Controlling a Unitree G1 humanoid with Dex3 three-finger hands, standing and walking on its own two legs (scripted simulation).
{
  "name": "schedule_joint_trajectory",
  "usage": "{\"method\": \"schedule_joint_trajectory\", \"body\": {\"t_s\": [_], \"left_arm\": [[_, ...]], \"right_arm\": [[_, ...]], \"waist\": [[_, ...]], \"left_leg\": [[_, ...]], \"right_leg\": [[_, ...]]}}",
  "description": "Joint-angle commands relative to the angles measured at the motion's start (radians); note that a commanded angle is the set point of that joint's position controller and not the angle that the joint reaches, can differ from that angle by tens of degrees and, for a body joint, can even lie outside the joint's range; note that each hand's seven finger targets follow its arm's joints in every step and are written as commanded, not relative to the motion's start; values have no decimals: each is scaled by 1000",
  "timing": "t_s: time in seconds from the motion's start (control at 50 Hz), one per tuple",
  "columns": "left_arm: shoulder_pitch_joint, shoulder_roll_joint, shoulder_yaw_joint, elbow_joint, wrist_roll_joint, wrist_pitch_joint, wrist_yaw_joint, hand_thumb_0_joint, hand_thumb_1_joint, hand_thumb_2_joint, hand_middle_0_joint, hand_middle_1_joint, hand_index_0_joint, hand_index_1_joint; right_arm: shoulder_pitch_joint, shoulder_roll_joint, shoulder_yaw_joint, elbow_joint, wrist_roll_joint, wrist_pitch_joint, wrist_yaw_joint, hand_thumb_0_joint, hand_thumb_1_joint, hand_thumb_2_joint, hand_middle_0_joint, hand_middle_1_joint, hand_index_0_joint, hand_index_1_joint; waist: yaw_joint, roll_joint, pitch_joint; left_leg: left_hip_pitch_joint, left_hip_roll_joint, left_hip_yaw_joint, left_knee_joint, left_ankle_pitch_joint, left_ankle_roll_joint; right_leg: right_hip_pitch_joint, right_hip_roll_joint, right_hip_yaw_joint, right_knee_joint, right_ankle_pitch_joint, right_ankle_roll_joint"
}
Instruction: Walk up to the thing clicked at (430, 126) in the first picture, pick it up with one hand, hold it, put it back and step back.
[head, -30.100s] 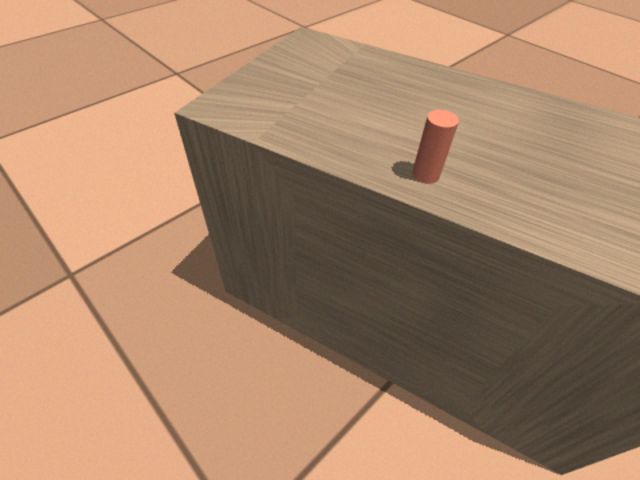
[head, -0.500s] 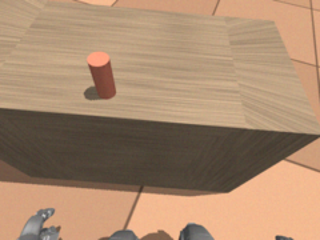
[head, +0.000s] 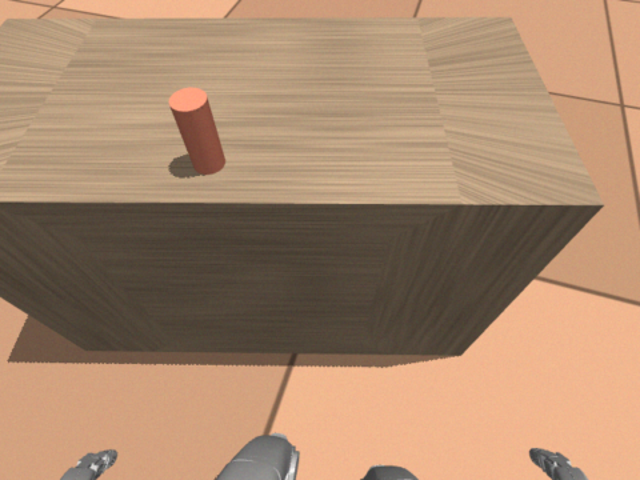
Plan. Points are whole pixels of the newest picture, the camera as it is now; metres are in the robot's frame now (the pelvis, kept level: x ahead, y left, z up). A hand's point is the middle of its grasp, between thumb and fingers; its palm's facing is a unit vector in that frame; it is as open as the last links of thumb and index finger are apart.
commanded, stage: step back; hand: left
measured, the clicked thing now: (199, 134) +0.57 +0.21 +0.05
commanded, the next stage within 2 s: none
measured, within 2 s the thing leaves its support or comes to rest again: neither
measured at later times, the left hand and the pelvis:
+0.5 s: hand out of the picture -0.06 +0.29 -0.16, palm faces +0.03 -0.94 -0.35, open 7.4 cm; pelvis -0.14 +0.02 +0.01, yaw +1 degrees
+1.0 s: hand out of the picture -0.18 +0.25 -0.13, palm faces +0.05 -0.90 -0.43, open 7.4 cm; pelvis -0.31 -0.02 -0.01, yaw +5 degrees
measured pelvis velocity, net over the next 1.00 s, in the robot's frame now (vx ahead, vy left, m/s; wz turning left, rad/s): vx -0.31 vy -0.02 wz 0.08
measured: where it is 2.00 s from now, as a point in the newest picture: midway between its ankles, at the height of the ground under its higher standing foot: outside the picture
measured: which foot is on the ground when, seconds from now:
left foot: up 0.00-0.20, down 0.22-0.68, up 0.70-1.00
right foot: down 0.00-0.26, up 0.28-0.62, down 0.64-1.00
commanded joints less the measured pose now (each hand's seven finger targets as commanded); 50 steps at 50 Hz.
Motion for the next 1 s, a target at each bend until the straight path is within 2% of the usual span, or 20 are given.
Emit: {"method": "schedule_joint_trajectory", "body": {"t_s": [0.0, 0.08, 0.14, 0.2, 0.22, 0.24, 0.26, 0.28, 0.32, 0.34, 0.48, 0.58, 0.62, 0.64, 0.66, 0.68, 0.76, 0.82, 0.9, 0.98], "left_arm": [[-99, 236, 78, -130, 6, -30, 31, 0, 900, 900, -200, -300, -200, -300], [3, 218, 70, -138, 16, -19, 37, 0, 900, 900, -200, -300, -200, -300], [9, 236, 70, -147, 9, -6, 34, 0, 900, 900, -200, -300, -200, -300], [-37, 241, 61, -173, -11, 13, 23, 0, 900, 900, -200, -300, -200, -300], [-17, 205, 53, -185, -13, 16, 20, 0, 900, 900, -200, -300, -200, -300], [-37, 183, 54, -187, -16, 15, 25, 0, 900, 900, -200, -300, -200, -300], [-89, 220, 74, -182, -4, 16, 39, 0, 900, 900, -200, -300, -200, -300], [-86, 242, 77, -167, 0, 16, 40, 0, 900, 900, -200, -300, -200, -300], [4, 219, 77, -128, -17, 18, 29, 0, 900, 900, -200, -300, -200, -300], [61, 220, 78, -111, -20, 19, 23, 0, 900, 900, -200, -300, -200, -300], [39, 202, 73, -130, -1, 3, 15, 0, 900, 900, -200, -300, -200, -300], [162, 198, 76, -66, 1, -2, 5, 0, 900, 900, -200, -300, -200, -300], [211, 220, 87, -31, 12, -8, 4, 0, 900, 900, -200, -300, -200, -300], [194, 287, 105, -50, 28, -10, 1, 0, 900, 900, -200, -300, -200, -300], [117, 379, 125, -94, 24, -8, -2, 0, 900, 900, -200, -300, -200, -300], [36, 431, 131, -131, 27, -8, 6, 0, 900, 900, -200, -300, -200, -300], [-117, 246, 94, -161, 22, -16, 16, 0, 900, 900, -200, -300, -200, -300], [1, 239, 90, -164, 30, -15, 22, 0, 900, 900, -200, -300, -200, -300], [70, 231, 89, -164, 23, -4, 40, 0, 900, 900, -200, -300, -200, -300], [-9, 249, 77, -190, 2, 14, 34, 0, 900, 900, -200, -300, -200, -300]], "right_arm": [[85, -192, -44, -52, 3, -26, -14, 0, -900, -900, 200, 300, 200, 300], [57, -176, -31, -88, 1, -38, -20, 0, -900, -900, 200, 300, 200, 300], [92, -171, -38, -83, -11, -45, -20, 0, -900, -900, 200, 300, 200, 300], [165, -190, -59, -55, -33, -56, -18, 0, -900, -900, 200, 300, 200, 300], [147, -268, -81, -68, -45, -57, -17, 0, -900, -900, 200, 300, 200, 300], [90, -345, -92, -84, -51, -55, -9, 0, -900, -900, 200, 300, 200, 300], [89, -395, -101, -95, -44, -54, -7, 0, -900, -900, 200, 300, 200, 300], [48, -369, -98, -94, -46, -58, -13, 0, -900, -900, 200, 300, 200, 300], [-67, -274, -65, -119, -52, -57, -13, 0, -900, -900, 200, 300, 200, 300], [-80, -246, -62, -125, -43, -59, -16, 0, -900, -900, 200, 300, 200, 300], [75, -241, -73, -116, -29, -53, -20, 0, -900, -900, 200, 300, 200, 300], [4, -282, -82, -150, -36, -27, -14, 0, -900, -900, 200, 300, 200, 300], [-27, -260, -70, -159, -20, -14, -10, 0, -900, -900, 200, 300, 200, 300], [-9, -223, -60, -174, -11, -13, -9, 0, -900, -900, 200, 300, 200, 300], [-22, -174, -51, -190, -7, -15, -18, 0, -900, -900, 200, 300, 200, 300], [-37, -224, -75, -176, -17, -13, -34, 0, -900, -900, 200, 300, 200, 300], [109, -198, -54, -94, -7, -24, -24, 0, -900, -900, 200, 300, 200, 300], [99, -191, -42, -101, -14, -37, -27, 0, -900, -900, 200, 300, 200, 300], [82, -165, -35, -119, -25, -50, -30, 0, -900, -900, 200, 300, 200, 300], [208, -170, -48, -64, -29, -56, -22, 0, -900, -900, 200, 300, 200, 300]], "waist": [[-22, -123, -188], [38, -155, -243], [34, -220, -288], [-23, -172, -294], [-12, 6, -301], [-15, 185, -252], [-75, 213, -230], [-53, 181, -180], [25, 112, -159], [48, 122, -158], [-49, 153, -238], [-3, 218, -307], [27, 153, -280], [20, -27, -240], [34, -254, -172], [58, -295, -100], [-59, -167, -112], [18, -168, -163], [62, -230, -245], [0, -194, -307]], "left_leg": [[-17, -37, -80, 189, 5, -17], [-67, 10, -11, -101, -4, -37], [10, 65, 34, -351, 36, -25], [241, 92, 25, -622, 405, 6], [338, 256, -196, -620, 529, 63], [334, 429, -402, -676, 630, 167], [143, 532, -491, -697, 614, 298], [78, 527, -476, -705, 548, 310], [130, 361, -198, -654, 615, 209], [169, 327, -140, -637, 618, 179], [421, 336, -142, -567, 655, 234], [299, 336, -119, -507, 565, 190], [125, 261, -74, -448, 412, 108], [-49, 154, -40, -326, 230, 46], [-132, -9, 18, -103, -39, -8], [-56, 37, -65, 101, -100, -25], [-53, -34, -87, 188, 84, -14], [-90, -26, -43, 93, 51, -37], [-106, 43, 10, -166, -23, -42], [138, 65, 88, -559, 223, -1]], "right_leg": [[46, -231, 163, -182, 579, -190], [267, -211, 144, -113, 640, -175], [306, -230, 149, -52, 649, -168], [95, -172, 116, 49, 429, -80], [-82, -77, 70, 146, 197, -27], [-247, 97, 11, 297, -238, 5], [-157, 84, 121, 490, -371, 19], [-159, 57, 146, 593, -324, 16], [-201, 93, 168, 661, -210, 6], [-228, 101, 149, 670, -164, 9], [-228, 58, 71, 375, -201, 81], [30, -9, -37, -64, -85, 38], [148, -14, -20, -214, 70, -5], [162, -142, 218, -237, -3, -60], [-12, -333, 431, -344, -110, -165], [-242, -461, 555, -410, -134, -275], [-112, -203, 108, -246, 221, -125], [62, -206, 117, -185, 326, -146], [303, -279, 158, -106, 561, -189], [218, -249, 113, 14, 493, -129]]}}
